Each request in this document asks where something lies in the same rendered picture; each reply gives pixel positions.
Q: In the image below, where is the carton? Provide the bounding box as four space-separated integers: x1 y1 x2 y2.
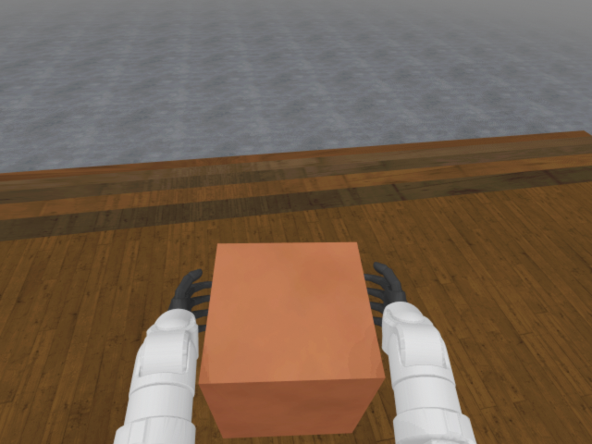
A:
199 242 385 438

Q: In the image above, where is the right robot forearm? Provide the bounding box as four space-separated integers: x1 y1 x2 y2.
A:
382 302 476 444

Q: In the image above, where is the left robot hand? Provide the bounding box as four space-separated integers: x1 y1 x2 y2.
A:
168 269 212 333

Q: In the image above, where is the left robot forearm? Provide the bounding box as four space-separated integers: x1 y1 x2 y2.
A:
114 309 199 444

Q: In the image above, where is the right robot hand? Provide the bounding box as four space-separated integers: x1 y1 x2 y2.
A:
364 262 407 327

